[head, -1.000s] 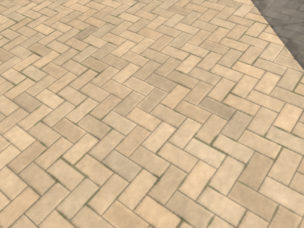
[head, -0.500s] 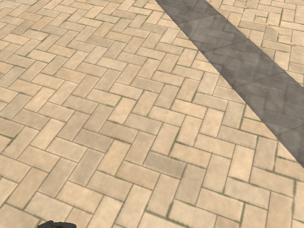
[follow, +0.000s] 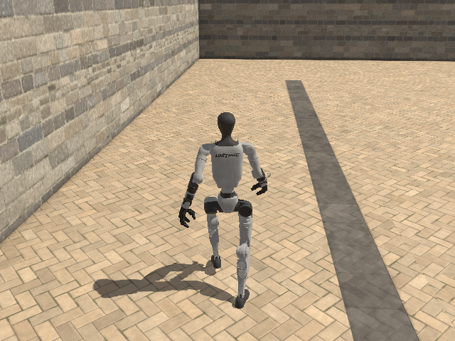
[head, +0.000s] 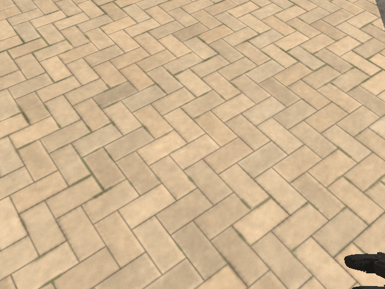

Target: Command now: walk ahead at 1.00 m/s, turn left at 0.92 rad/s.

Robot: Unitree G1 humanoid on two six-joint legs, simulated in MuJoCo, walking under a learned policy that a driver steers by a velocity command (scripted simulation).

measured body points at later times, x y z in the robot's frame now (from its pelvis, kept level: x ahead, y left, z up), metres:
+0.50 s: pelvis +0.48 +0.03 +0.00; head +0.51 +0.04 +0.45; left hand +0.64 +0.33 -0.05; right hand +0.58 -0.26 -0.12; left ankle +0.26 +0.03 -0.72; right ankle +0.71 -0.03 -0.71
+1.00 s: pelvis +0.91 +0.21 +0.00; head +0.94 +0.23 +0.44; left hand +0.74 +0.44 -0.13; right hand +1.23 +0.10 -0.06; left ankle +0.96 +0.35 -0.72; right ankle +0.74 +0.00 -0.65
